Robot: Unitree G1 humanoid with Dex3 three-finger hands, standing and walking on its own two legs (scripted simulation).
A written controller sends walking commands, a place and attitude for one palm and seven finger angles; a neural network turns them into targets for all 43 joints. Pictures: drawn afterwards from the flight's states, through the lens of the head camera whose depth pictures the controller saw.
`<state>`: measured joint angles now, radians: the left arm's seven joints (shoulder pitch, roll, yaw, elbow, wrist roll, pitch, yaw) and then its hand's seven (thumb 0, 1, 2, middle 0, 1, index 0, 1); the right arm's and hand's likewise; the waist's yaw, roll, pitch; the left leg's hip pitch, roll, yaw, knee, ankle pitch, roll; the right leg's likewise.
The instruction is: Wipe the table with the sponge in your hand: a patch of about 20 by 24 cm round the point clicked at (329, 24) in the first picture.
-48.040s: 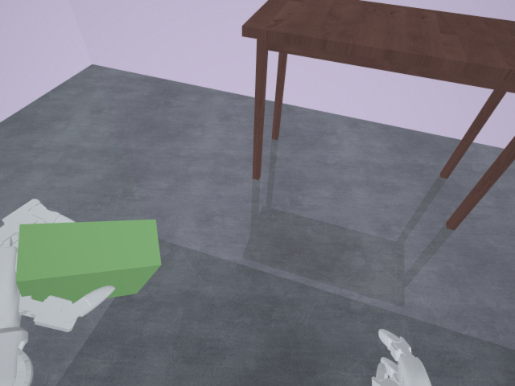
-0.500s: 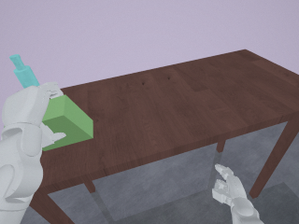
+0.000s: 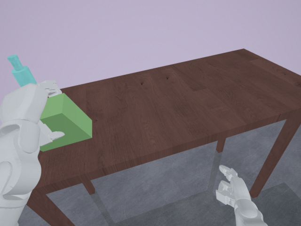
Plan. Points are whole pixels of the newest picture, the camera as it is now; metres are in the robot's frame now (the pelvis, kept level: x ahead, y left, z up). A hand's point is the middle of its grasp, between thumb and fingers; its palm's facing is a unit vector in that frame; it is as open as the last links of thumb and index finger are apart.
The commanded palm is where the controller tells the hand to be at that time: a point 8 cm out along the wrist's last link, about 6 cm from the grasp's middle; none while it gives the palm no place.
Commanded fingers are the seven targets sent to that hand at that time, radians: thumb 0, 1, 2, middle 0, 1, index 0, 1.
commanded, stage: bring the sponge back beside the body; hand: left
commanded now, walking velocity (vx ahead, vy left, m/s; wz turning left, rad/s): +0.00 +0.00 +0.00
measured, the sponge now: (58, 128) +0.26 +0.28 +0.18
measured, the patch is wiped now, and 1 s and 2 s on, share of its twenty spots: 1.00 1.00 1.00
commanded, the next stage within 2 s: step back with the hand held close in 1.50 s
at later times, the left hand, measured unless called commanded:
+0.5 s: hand (43, 122) +0.23 +0.28 +0.23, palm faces +0.36 -0.20 -0.91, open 9.5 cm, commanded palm +0.17 +0.28 +0.30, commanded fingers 0.00 0.10 1.30 -1.20 -1.60 -1.20 -1.60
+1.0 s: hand (32, 130) +0.20 +0.29 +0.23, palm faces +0.40 -0.19 -0.90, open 9.5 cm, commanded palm +0.15 +0.29 +0.29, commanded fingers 0.00 0.10 1.30 -1.20 -1.60 -1.20 -1.60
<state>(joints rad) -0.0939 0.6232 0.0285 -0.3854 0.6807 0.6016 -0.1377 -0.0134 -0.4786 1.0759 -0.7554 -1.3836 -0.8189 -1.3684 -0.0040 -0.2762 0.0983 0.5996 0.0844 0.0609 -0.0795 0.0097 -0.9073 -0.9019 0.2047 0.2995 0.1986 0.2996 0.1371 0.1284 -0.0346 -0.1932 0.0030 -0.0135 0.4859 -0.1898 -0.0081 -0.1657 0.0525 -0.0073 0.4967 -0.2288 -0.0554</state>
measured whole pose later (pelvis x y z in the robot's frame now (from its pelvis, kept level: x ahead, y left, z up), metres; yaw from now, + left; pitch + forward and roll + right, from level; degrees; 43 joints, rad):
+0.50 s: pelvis +0.00 +0.01 +0.00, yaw +0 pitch -6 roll +0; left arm -0.01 0.62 0.03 -0.48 0.67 0.58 -0.12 -0.01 -0.48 1.08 -0.76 -1.38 -0.82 -1.37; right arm 0.00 -0.26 0.10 0.60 0.08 0.04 -0.08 0.01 -0.91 -0.90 0.20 0.30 0.20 0.30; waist 0.16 0.12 -0.03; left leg -0.19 -0.01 -0.01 0.49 -0.20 0.00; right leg -0.16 0.04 0.00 0.50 -0.23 -0.04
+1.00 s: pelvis +0.00 +0.01 +0.00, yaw +0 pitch -7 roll +0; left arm 0.10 0.62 0.07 -0.58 0.66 0.59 -0.10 -0.01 -0.48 1.08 -0.76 -1.38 -0.82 -1.37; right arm -0.01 -0.26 0.10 0.60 0.07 0.05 -0.07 0.01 -0.91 -0.90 0.21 0.30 0.20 0.30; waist 0.16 0.12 -0.03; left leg -0.17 0.00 -0.01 0.49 -0.20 0.01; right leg -0.13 0.05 0.00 0.48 -0.23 -0.04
